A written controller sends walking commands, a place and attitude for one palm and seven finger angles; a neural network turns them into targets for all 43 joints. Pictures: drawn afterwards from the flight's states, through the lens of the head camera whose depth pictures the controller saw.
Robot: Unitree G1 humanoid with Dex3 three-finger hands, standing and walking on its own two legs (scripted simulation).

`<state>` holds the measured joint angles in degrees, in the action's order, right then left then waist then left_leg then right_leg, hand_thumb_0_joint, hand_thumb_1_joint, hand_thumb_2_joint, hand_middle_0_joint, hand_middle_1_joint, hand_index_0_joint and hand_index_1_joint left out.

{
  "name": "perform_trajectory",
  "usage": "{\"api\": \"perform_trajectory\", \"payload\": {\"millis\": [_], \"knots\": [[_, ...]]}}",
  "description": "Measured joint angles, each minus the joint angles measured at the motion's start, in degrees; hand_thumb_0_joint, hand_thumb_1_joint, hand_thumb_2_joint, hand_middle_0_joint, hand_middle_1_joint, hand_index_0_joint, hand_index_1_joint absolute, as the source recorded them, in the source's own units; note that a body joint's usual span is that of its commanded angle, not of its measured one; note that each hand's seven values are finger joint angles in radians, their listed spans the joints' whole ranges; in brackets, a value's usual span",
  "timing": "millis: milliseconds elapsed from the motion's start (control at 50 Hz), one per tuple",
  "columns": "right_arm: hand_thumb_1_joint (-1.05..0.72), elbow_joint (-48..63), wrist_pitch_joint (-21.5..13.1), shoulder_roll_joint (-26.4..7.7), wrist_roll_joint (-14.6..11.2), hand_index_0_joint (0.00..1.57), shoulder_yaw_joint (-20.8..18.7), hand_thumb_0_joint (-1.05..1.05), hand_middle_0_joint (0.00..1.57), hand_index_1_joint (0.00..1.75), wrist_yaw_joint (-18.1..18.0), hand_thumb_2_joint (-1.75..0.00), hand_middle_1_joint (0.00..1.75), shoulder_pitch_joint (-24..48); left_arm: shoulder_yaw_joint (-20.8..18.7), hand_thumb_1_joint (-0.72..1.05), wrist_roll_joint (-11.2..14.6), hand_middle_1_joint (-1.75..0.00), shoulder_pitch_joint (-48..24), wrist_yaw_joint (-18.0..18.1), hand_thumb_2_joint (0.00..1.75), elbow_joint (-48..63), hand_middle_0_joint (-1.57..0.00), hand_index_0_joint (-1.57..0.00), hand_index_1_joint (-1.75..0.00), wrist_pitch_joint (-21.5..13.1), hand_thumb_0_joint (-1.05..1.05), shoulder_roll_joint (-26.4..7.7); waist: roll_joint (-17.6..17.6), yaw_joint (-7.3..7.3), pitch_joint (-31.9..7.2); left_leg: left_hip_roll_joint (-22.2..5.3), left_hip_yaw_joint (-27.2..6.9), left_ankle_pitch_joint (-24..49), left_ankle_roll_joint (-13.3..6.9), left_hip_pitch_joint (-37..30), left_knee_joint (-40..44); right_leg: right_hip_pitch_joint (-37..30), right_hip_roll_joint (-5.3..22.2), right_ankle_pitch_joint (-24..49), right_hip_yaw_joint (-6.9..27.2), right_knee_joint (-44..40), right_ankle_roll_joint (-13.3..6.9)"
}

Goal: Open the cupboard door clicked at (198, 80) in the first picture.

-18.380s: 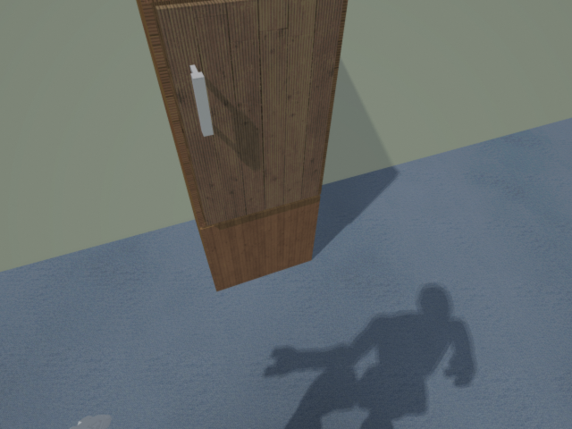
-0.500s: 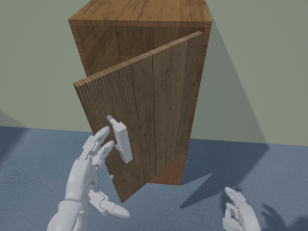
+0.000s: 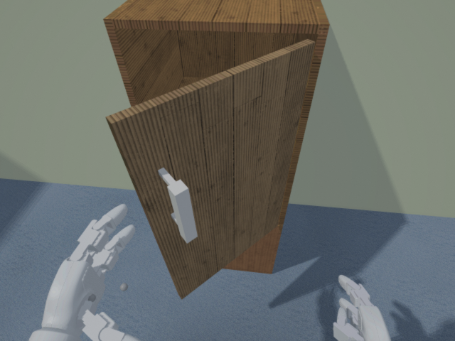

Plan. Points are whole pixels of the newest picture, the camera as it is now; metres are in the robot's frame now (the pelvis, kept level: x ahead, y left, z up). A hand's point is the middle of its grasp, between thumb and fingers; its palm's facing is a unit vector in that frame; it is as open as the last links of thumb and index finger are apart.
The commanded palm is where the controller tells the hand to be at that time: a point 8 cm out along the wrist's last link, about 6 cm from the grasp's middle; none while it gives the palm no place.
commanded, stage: draw the hand back to the body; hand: left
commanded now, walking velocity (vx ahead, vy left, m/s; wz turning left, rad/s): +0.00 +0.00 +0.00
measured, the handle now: (177, 205) +0.30 +0.11 +0.12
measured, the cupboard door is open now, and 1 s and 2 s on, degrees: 45 45 45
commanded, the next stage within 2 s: step back with the hand held close in 1.68 s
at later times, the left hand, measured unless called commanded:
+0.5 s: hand (92, 276) +0.17 +0.20 +0.13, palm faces -0.02 -1.00 -0.07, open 16.3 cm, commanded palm +0.14 +0.25 +0.15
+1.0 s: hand (42, 246) +0.19 +0.26 +0.16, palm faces +0.35 -0.87 -0.35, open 12.7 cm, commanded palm +0.15 +0.30 +0.19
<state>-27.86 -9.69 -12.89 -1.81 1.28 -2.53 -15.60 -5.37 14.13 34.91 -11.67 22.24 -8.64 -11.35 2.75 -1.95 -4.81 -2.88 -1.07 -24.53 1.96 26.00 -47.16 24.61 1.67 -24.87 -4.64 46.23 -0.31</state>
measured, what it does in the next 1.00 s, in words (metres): stands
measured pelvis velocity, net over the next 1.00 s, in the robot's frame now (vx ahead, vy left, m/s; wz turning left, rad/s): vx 0.00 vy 0.03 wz -0.03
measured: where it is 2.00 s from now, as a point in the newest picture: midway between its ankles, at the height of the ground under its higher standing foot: outside the picture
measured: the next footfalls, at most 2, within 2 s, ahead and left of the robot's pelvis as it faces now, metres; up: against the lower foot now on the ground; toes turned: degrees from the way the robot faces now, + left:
none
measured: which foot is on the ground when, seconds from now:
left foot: down 0.00-1.00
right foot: down 0.00-1.00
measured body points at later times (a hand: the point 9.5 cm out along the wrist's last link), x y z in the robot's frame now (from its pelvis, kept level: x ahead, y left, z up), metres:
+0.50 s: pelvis -0.01 +0.02 +0.00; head -0.02 +0.01 +0.45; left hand +0.17 +0.25 +0.14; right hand +0.18 -0.19 -0.05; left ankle +0.00 +0.14 -0.70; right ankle -0.01 -0.11 -0.70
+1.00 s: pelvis +0.00 +0.03 +0.03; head -0.01 +0.02 +0.48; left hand +0.17 +0.30 +0.18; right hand +0.19 -0.19 -0.04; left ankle +0.00 +0.14 -0.70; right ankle -0.01 -0.11 -0.70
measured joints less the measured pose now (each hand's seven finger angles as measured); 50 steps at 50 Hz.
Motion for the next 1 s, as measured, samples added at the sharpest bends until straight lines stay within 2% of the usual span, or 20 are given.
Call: {"api": "perform_trajectory", "payload": {"millis": [100, 180, 300, 460, 620, 640, 700, 760, 860, 1000], "knots": [[-0.91, 0.19, -1.53, -0.82, -0.06, 0.2, 0.12, 0.01, 0.2, 0.3, -0.19, -0.9, 0.3, 0.22, 1.3, -0.5, 0.22, -0.3, 0.08, -1.18, 0.3, 1.08, -0.16, -0.16, -0.31, -1.12, -0.01, 0.1, 0.29, -0.35, 0.24, 0.33, -0.68, -0.59, -0.4, 1.74, -2.12, 0.97, 0.33, -0.31, -0.59, 1.16, 0.37], [-0.91, 0.09, -1.82, -0.55, -0.11, 0.21, 0.41, 0.01, 0.2, 0.3, -0.49, -0.9, 0.3, 0.84, 1.94, -0.5, -0.42, -0.3, -2.03, -1.03, 0.3, 1.03, -0.15, -0.16, -0.3, -0.21, -0.01, -0.49, 0.14, -0.35, 0.37, 0.43, -0.67, -0.8, -0.66, 2.54, -3.14, 1.62, 0.43, -0.3, -0.51, 1.82, 0.58], [-0.91, -0.14, -1.79, 0.43, -0.5, 0.21, 1.4, 0.01, 0.2, 0.3, -0.83, -0.9, 0.3, 0.74, -0.68, -0.5, 0.39, -0.3, -4.34, -0.12, 0.3, 1.64, -0.15, -0.16, -0.3, 3.0, -0.01, -1.9, 0.06, -0.01, 0.12, 0.46, -0.3, -0.49, -0.98, 1.38, -2.39, 0.43, 0.41, 0.39, -0.16, 0.69, 0.88], [-0.91, -1.15, -2.61, 0.16, -0.87, 0.21, 2.46, 0.01, 0.2, 0.3, -1.17, -0.9, 0.3, 0.23, -3.53, -0.5, 2.01, -0.3, -5.02, -1.49, 0.3, 2.45, -0.15, -0.15, -0.3, 7.19, -0.01, -3.03, 0.37, -0.21, 0.04, 0.57, 0.02, 0.42, -1.45, -1.26, -0.04, -2.49, 0.41, 1.84, 0.04, -2.46, 1.37], [-0.91, -2.27, -3.88, -0.31, -1.22, 0.21, 2.44, 0.01, 0.2, 0.3, -1.41, -0.9, 0.3, 0.56, -6.28, -0.47, 3.3, -0.3, -4.53, -2.71, 0.32, 3.35, -0.15, -0.16, -0.3, 8.82, -0.01, -4.14, 0.18, -0.82, 0.18, 0.68, 0.19, 1.35, -1.69, -3.79, 2.31, -5.22, 0.42, 3.11, 0.12, -5.32, 1.63], [-0.91, -2.38, -3.89, -0.26, -0.97, 0.21, 2.35, 0.01, 0.2, 0.3, -1.73, -0.9, 0.3, 0.6, -6.03, -0.46, 1.16, -0.3, -4.66, -0.88, 0.32, 3.75, -0.15, -0.16, -0.3, 8.89, -0.01, -4.78, 0.09, -1.24, 0.42, 0.61, 0.33, 1.5, -1.68, -4.45, 2.8, -5.82, 0.34, 3.32, 0.25, -5.85, 1.63], [-0.91, -2.8, -3.33, 0.17, 0.14, 0.21, 2.33, 0.01, 0.2, 0.3, -2.77, -0.9, 0.3, 1.26, -5.26, -0.4, -4.87, -0.3, -4.03, 7.7, 0.35, 5.32, -0.15, -0.16, -0.3, 8.48, -0.01, -5.75, -0.13, -1.66, 1.69, 0.37, 0.82, 2.53, -1.6, -7.13, 5.44, -8.38, 0.01, 4.7, 0.66, -8.75, 1.74], [-0.91, -3.37, -2.5, 0.58, 0.89, 0.21, 2.27, 0.01, 0.2, 0.3, -3.08, -0.9, 0.3, 1.82, -5.17, -0.32, -8.37, -0.3, -3.31, 13.42, 0.38, 5.66, -0.16, -0.16, -0.3, 7.76, -0.01, -5.46, -0.41, -1.79, 2.86, 0.42, 1.32, 3.89, -1.73, -9.69, 8.57, -10.78, -0.04, 6.21, 1.02, -11.89, 1.69], [-0.91, -5.0, -1.54, 0.68, 1.73, 0.21, 2.18, 0.01, 0.2, 0.3, -2.92, -0.9, 0.3, 2.42, -4.99, -0.16, -11.13, -0.3, -3.67, 17.48, 0.45, 4.75, -0.16, -0.17, -0.3, 6.7, -0.01, -5.27, -0.74, -2.24, 4.53, 0.89, 1.97, 5.86, -1.94, -13.54, 13.23, -14.24, 0.3, 8.05, 1.48, -16.06, 1.89], [-0.91, -7.04, -0.2, 0.91, 2.25, 0.21, 1.8, 0.01, 0.2, 0.3, -2.36, -0.9, 0.3, 3.29, -6.9, 0.07, -11.93, -0.3, -4.74, 18.71, 0.55, 3.82, -0.17, -0.18, -0.3, 5.65, 0.0, -6.17, -0.66, -2.41, 5.56, 1.27, 2.79, 7.52, -2.0, -17.6, 17.96, -17.62, 0.56, 9.43, 2.12, -19.87, 2.03]]}}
